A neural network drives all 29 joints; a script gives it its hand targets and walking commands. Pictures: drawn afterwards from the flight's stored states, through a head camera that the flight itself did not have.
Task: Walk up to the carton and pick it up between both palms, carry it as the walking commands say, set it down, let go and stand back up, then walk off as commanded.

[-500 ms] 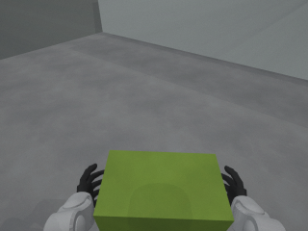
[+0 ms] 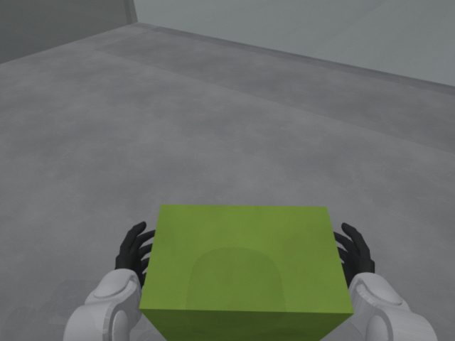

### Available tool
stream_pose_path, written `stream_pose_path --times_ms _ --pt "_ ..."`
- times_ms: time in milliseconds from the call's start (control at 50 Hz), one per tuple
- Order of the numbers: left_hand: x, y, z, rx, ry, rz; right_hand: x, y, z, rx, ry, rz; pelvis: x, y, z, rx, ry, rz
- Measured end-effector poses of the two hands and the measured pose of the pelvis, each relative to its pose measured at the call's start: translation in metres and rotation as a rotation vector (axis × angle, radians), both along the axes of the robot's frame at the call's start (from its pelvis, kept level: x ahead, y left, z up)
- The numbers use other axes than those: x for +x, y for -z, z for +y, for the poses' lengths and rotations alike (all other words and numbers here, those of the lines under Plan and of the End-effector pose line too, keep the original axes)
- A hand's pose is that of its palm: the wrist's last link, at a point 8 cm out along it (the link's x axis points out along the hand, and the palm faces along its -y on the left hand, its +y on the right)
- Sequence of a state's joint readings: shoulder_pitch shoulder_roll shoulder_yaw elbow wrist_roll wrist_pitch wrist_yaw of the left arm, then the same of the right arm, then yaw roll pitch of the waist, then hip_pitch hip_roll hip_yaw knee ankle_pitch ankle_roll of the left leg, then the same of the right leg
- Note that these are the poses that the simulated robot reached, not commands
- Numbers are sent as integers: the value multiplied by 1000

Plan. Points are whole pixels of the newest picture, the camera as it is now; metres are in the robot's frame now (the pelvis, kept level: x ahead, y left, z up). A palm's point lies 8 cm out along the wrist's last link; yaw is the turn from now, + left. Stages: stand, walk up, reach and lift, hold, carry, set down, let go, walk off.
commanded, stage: carry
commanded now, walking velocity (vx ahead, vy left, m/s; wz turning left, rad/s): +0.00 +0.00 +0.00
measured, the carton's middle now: (241, 285) +0.24 -0.01 +0.04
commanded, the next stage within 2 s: none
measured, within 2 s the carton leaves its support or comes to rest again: neither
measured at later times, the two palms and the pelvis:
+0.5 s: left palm out of the picture +0.11 +0.13 +0.10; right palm out of the picture +0.08 -0.19 +0.09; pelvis -0.12 -0.01 +0.01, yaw -2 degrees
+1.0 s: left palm out of the picture +0.07 +0.17 +0.10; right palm out of the picture +0.06 -0.16 +0.10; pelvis -0.15 +0.01 +0.01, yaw -1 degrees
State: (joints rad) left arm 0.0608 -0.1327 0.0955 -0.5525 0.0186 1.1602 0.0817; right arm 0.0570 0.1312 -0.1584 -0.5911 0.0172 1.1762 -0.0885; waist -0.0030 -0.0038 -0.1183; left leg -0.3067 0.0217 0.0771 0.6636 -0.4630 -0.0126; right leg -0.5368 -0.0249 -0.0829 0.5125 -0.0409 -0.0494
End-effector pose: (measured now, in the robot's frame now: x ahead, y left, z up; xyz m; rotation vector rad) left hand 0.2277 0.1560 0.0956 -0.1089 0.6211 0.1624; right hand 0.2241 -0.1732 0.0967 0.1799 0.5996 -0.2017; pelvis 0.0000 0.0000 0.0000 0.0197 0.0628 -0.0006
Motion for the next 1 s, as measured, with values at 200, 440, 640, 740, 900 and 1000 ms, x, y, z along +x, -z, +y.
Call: stream_pose_path --times_ms 200,440,640,740,900,1000 --pt "-82 -7 22 -28 -61 30 -73 -3 22 2 -34 32 -54 -12 9 -43 0 -45" --pt "-108 -7 -20 41 55 67 -133 14 -18 47 60 69 -108 -8 -6 -31 27 -60" --pt "-141 -3 -13 -8 44 30 -157 -2 -13 -5 47 33 -138 -6 -5 -30 33 -61" --pt "-151 -5 -1 -5 17 33 -160 -3 -1 -6 19 36 -145 -6 1 -35 30 -56" --pt "-158 -7 12 5 2 46 -164 1 12 8 2 48 -151 -6 11 -42 21 -58" --pt "-158 -6 15 1 3 45 -164 0 15 4 4 46 -153 -6 14 -41 14 -59"
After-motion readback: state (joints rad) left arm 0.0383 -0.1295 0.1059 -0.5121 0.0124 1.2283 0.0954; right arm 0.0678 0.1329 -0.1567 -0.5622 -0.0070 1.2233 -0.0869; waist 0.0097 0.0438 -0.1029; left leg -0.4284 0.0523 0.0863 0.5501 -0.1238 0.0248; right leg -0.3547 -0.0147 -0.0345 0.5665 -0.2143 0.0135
